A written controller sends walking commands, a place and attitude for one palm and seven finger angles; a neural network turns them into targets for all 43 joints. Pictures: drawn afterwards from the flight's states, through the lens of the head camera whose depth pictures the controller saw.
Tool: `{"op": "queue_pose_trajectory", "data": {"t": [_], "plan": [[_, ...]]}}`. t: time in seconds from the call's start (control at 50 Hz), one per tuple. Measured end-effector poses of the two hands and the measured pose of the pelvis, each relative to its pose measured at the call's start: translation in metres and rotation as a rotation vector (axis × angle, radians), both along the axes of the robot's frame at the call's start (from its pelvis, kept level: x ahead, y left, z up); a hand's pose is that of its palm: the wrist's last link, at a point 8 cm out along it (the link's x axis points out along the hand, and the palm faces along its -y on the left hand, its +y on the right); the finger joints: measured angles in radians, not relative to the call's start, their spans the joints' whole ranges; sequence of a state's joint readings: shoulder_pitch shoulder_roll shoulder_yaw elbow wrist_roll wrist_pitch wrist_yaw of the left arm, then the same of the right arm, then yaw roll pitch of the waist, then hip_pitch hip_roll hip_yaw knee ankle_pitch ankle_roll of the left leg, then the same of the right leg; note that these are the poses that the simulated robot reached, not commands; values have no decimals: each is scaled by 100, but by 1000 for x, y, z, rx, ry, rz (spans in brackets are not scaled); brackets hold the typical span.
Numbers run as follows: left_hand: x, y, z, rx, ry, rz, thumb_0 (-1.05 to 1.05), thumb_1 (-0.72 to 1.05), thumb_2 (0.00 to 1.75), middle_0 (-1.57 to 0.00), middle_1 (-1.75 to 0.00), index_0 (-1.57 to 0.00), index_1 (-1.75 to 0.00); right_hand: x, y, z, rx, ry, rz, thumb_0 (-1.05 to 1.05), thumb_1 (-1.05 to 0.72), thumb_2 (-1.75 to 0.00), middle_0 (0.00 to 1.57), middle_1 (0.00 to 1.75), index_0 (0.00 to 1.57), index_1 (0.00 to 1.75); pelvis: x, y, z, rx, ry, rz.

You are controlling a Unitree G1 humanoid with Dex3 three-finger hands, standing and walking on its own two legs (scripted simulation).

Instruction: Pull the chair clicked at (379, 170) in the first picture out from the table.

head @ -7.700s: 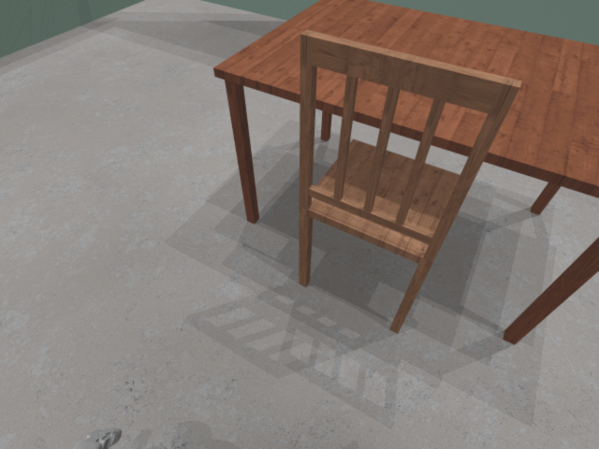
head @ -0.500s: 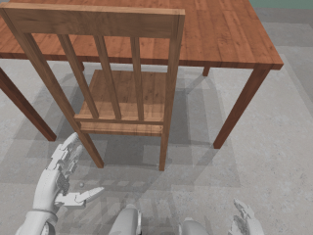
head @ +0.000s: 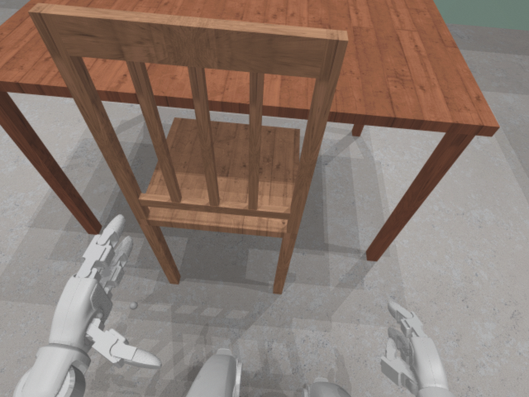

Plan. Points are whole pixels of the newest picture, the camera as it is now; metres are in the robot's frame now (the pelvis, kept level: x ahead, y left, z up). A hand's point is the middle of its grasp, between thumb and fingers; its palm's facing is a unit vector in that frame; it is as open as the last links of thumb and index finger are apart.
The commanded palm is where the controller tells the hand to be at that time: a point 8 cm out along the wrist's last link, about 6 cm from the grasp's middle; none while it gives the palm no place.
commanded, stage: raise the hand toward the chair's back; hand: left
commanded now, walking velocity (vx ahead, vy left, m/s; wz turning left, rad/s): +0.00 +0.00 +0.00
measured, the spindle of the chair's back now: (207, 149) +0.53 +0.15 +0.03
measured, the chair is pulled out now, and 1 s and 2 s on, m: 0.00 0.00 0.00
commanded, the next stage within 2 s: aim the fingers beside a spindle in 0.72 s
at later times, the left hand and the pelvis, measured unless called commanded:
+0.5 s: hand (138, 288) +0.25 +0.19 +0.05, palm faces -0.04 -1.00 -0.06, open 16.9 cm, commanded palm +0.23 +0.25 +0.05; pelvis +0.01 -0.01 +0.01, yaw +0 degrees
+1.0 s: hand (149, 286) +0.26 +0.18 +0.05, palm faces -0.05 -1.00 -0.05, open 16.9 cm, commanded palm +0.25 +0.23 +0.05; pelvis +0.01 -0.02 +0.00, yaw +0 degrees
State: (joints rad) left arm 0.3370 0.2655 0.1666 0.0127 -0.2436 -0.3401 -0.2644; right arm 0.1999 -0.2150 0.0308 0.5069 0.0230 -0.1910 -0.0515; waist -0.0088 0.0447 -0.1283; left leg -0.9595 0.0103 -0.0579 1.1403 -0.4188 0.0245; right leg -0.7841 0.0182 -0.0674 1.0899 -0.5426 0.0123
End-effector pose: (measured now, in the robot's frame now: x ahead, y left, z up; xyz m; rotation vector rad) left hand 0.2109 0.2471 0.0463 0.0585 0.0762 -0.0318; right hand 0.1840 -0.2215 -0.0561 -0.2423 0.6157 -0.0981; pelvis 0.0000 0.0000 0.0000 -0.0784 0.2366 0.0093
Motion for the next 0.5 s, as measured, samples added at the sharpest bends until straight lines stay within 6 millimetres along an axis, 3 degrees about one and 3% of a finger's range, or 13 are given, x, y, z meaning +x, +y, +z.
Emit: {"op": "queue_pose_trajectory", "data": {"t": [0.12,0.28,0.5], "plan": [[7,6,4,8,-3,6,-1,-48,31,-6,-8,-6,-9,-4,-1,-5,7,32,-5,1,-90,-90,21,30,20,30,4,-1,2,1,2,0],[17,9,9,13,-7,5,-1,-49,30,-6,-8,-6,-8,-18,-18,-8,-10,76,-49,1,-90,-90,21,30,20,30,7,-4,5,7,1,-3],[20,-2,9,7,-4,-3,-1,-49,30,-6,-8,-6,-8,-27,-38,-5,-27,80,-90,1,-91,-90,20,30,20,30,9,-11,7,17,1,-9]]}}
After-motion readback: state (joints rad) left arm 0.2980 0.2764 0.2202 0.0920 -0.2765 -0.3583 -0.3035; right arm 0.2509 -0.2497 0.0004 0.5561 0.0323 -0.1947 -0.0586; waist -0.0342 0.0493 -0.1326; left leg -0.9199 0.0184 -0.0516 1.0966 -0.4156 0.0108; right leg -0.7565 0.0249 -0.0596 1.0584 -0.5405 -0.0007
